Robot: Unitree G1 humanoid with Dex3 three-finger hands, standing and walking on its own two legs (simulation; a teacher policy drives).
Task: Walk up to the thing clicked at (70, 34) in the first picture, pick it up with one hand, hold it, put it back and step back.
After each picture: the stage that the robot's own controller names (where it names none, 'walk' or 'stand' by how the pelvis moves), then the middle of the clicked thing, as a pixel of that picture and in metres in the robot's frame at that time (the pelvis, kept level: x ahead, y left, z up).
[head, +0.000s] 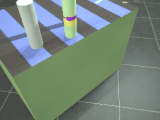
stand; (69, 16) +0.78 +0.08 +0.04
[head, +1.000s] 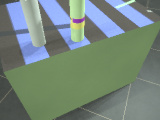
walk; (77, 17) +0.71 +0.05 +0.07
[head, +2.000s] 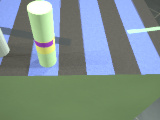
walk; (44, 38) +0.46 +0.19 +0.09
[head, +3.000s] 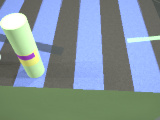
stand; (26, 50) +0.43 +0.21 +0.08
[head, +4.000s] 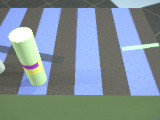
stand; (31, 60) +0.43 +0.21 +0.05
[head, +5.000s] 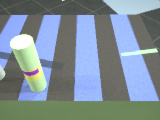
stand; (31, 67) +0.42 +0.21 +0.04
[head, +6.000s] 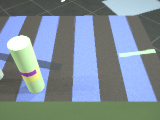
stand; (29, 68) +0.42 +0.22 +0.04
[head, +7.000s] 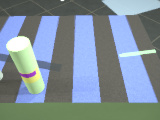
stand; (28, 68) +0.41 +0.22 +0.04
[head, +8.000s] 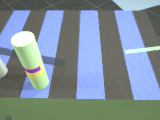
rise first; (33, 64) +0.42 +0.21 +0.04
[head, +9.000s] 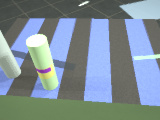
go down; (44, 65) +0.43 +0.19 +0.04
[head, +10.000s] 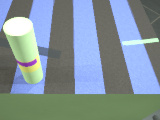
go down; (27, 56) +0.42 +0.17 +0.07
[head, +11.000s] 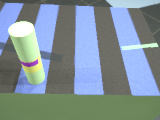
approach; (30, 57) +0.44 +0.18 +0.06
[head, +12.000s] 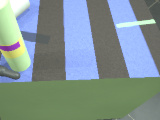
close in; (9, 39) +0.44 +0.19 +0.11
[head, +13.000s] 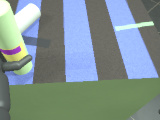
lift; (11, 44) +0.44 +0.20 +0.11
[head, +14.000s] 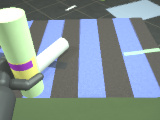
lift; (22, 59) +0.32 +0.17 +0.21
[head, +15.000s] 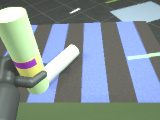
hold; (26, 57) +0.32 +0.16 +0.22
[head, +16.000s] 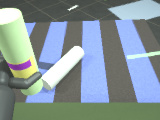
hold; (21, 58) +0.32 +0.18 +0.21
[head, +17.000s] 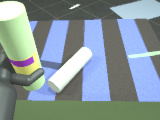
hold; (23, 54) +0.32 +0.17 +0.23
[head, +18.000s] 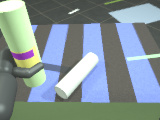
crouch; (24, 49) +0.35 +0.17 +0.22
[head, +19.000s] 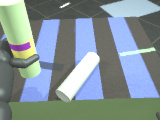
crouch; (21, 42) +0.41 +0.18 +0.20
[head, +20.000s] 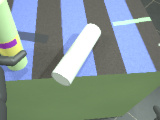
lower; (6, 38) +0.46 +0.20 +0.11
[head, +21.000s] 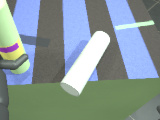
lower; (8, 41) +0.45 +0.20 +0.11
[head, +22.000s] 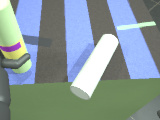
lower; (10, 41) +0.45 +0.20 +0.11
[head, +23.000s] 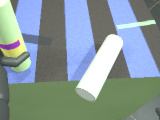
lower; (10, 39) +0.46 +0.20 +0.11
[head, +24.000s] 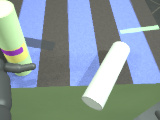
open; (13, 44) +0.44 +0.20 +0.11
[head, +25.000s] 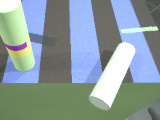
sink last; (16, 39) +0.45 +0.18 +0.10
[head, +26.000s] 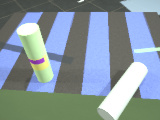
sink last; (38, 56) +0.45 +0.21 +0.08
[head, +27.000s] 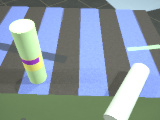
stand; (31, 55) +0.43 +0.19 +0.09
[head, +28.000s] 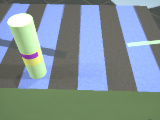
stand; (30, 50) +0.45 +0.20 +0.10
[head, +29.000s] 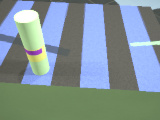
stand; (34, 46) +0.46 +0.20 +0.10
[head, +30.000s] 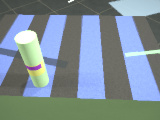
stand; (34, 62) +0.44 +0.21 +0.04
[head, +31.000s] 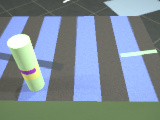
stand; (28, 66) +0.43 +0.22 +0.04
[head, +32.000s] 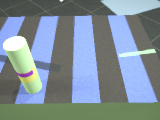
stand; (25, 68) +0.41 +0.23 +0.04
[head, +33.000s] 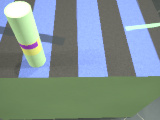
walk; (29, 40) +0.47 +0.19 +0.07
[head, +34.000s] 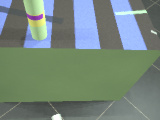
walk; (35, 13) +0.61 +0.22 +0.05
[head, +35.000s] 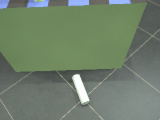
walk; out of the picture +0.90 +0.27 +0.07
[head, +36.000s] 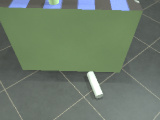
stand; out of the picture +1.05 +0.22 +0.06
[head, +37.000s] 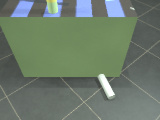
stand; out of the picture +1.06 +0.21 +0.04
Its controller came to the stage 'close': yes
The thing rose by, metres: 0.19
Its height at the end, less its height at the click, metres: +0.00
